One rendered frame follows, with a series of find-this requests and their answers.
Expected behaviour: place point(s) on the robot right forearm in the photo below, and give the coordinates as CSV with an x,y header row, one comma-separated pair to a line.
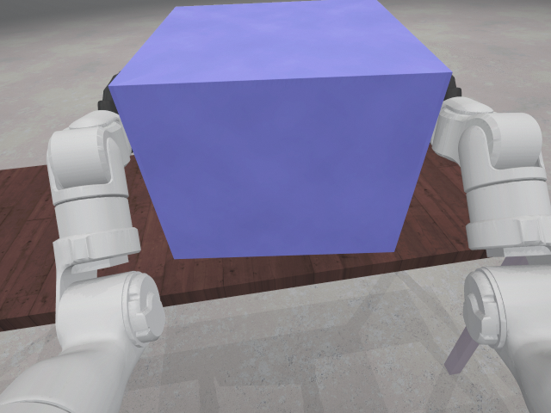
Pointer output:
x,y
503,175

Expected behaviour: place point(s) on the robot left upper arm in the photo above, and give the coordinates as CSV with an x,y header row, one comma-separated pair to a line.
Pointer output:
x,y
104,325

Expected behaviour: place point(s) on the robot right upper arm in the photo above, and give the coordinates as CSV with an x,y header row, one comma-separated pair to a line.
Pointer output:
x,y
508,308

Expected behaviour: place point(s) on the carton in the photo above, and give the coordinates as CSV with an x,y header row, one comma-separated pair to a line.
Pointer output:
x,y
281,129

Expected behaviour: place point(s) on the robot left hand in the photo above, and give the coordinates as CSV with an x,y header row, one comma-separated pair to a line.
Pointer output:
x,y
107,102

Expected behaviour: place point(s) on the robot right hand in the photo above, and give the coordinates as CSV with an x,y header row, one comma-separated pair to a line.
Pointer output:
x,y
452,91

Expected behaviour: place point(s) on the robot left forearm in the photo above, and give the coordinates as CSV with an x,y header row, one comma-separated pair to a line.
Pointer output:
x,y
85,164

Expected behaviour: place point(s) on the table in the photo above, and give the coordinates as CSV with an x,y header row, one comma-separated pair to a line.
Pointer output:
x,y
434,233

